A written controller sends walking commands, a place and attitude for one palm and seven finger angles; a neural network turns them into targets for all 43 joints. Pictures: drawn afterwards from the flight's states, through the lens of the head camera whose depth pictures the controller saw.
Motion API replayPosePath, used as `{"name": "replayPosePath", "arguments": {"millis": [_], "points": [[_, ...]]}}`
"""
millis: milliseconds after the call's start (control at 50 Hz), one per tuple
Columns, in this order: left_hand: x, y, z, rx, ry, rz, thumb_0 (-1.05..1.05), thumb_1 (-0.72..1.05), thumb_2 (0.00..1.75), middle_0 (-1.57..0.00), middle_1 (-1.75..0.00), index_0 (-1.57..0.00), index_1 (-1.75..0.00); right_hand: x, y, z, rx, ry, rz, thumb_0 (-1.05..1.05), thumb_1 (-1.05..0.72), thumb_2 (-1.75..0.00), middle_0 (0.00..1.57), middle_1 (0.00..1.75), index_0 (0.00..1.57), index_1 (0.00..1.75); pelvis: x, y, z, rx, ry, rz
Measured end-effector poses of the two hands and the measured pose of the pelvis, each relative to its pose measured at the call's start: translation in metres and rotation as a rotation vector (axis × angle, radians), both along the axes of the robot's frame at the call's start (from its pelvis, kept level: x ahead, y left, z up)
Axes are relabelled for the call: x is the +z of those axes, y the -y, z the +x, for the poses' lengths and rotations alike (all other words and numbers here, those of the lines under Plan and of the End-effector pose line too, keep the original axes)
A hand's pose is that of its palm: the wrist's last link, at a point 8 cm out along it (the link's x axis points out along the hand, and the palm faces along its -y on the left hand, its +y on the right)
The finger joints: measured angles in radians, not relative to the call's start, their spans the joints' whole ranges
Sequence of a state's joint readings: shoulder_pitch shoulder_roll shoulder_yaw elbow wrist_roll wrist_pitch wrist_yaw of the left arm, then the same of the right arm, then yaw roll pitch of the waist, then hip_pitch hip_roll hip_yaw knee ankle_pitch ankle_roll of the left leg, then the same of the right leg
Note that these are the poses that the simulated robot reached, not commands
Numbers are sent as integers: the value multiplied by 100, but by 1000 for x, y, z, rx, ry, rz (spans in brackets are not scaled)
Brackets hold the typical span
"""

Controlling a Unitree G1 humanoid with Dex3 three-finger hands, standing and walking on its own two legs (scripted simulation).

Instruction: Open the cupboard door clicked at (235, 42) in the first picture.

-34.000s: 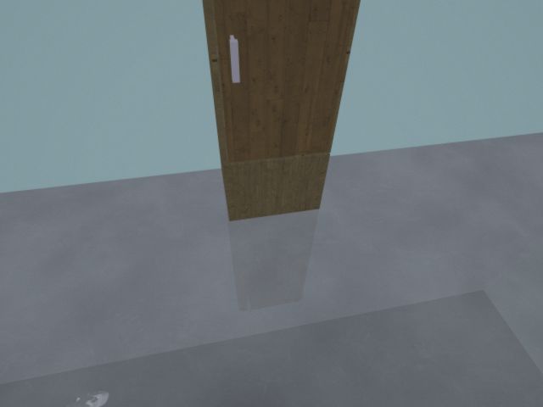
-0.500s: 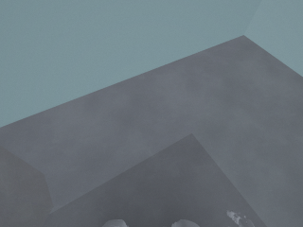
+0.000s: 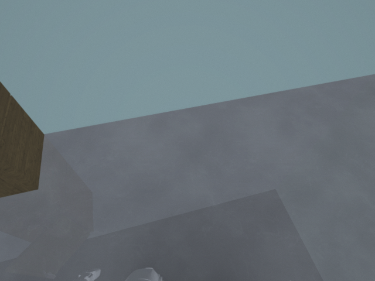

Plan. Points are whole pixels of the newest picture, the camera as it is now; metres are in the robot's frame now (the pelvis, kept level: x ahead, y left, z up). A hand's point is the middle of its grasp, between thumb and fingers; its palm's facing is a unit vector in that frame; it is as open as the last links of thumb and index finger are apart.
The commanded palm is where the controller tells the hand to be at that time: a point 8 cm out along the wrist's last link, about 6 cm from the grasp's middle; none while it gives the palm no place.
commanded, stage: turn to face it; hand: left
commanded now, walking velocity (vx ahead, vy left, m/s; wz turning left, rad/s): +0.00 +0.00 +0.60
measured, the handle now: out of the picture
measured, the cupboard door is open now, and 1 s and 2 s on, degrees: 41 41 41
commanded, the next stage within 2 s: take the last steps up to it in 1.54 s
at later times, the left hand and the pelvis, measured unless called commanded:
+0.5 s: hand out of the picture +0.05 +0.21 -0.16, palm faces +0.30 -0.91 -0.30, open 7.4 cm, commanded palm none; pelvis +0.01 -0.02 -0.01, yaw +18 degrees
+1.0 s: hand out of the picture -0.01 +0.23 -0.16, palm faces +0.59 -0.77 -0.25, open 7.4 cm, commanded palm none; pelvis +0.03 -0.01 +0.00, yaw +36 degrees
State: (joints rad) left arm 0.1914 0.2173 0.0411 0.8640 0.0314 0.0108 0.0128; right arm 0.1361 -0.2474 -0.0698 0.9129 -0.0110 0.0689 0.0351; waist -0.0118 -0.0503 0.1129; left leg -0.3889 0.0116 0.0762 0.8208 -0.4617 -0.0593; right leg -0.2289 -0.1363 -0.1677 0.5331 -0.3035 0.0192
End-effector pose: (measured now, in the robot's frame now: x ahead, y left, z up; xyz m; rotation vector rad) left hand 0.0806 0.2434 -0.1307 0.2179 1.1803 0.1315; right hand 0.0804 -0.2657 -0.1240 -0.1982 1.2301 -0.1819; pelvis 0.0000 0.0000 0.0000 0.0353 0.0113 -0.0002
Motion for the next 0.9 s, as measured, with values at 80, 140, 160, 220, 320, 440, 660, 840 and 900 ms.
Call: {"name": "replayPosePath", "arguments": {"millis": [80,140,160,220,320,440,660,840,900], "points": [[-24,-18,-26,83,-41,-32,0,91,90,-20,-30,-20,-30,-2,-15,34,91,61,-36,0,-91,-89,20,30,19,30,-15,-13,3,59,-8,-31],[-30,-30,-39,136,-83,-22,0,91,90,-20,-30,-20,-30,1,-26,46,143,74,-51,0,-91,-89,20,30,20,30,-16,-14,3,88,-6,-27],[-29,-33,-41,153,-87,-18,0,91,90,-20,-30,-20,-30,3,-28,47,157,71,-54,0,-91,-89,20,30,20,30,-14,-14,3,101,-8,-31],[-19,-38,-42,193,-69,-8,1,91,90,-20,-30,-20,-30,6,-33,49,191,48,-53,0,-91,-89,20,30,20,30,-7,-11,4,140,-12,-43],[-2,-36,-35,233,-7,19,1,91,90,-20,-30,-19,-30,1,-31,50,231,11,-28,0,-91,-89,20,30,20,30,-2,-1,7,196,-10,-52],[5,-20,-35,274,70,76,0,91,90,-20,-30,-19,-30,-20,-12,66,261,-11,8,0,-91,-89,20,30,20,30,-13,23,12,266,-9,-33],[-7,9,-94,433,-11,-16,0,91,90,-20,-30,-20,-30,2,-39,125,431,11,-13,1,-91,-89,20,30,19,30,-3,18,18,429,0,-11],[-27,-11,-139,588,-81,-40,1,91,90,-20,-30,-20,-30,9,-88,153,587,82,-50,0,-91,-89,20,30,20,30,-10,1,18,536,-1,-45],[-15,-17,-137,622,-48,-21,1,91,90,-20,-30,-19,-30,9,-93,152,617,56,-47,0,-91,-89,20,30,20,30,-4,2,21,570,1,-55]]}}
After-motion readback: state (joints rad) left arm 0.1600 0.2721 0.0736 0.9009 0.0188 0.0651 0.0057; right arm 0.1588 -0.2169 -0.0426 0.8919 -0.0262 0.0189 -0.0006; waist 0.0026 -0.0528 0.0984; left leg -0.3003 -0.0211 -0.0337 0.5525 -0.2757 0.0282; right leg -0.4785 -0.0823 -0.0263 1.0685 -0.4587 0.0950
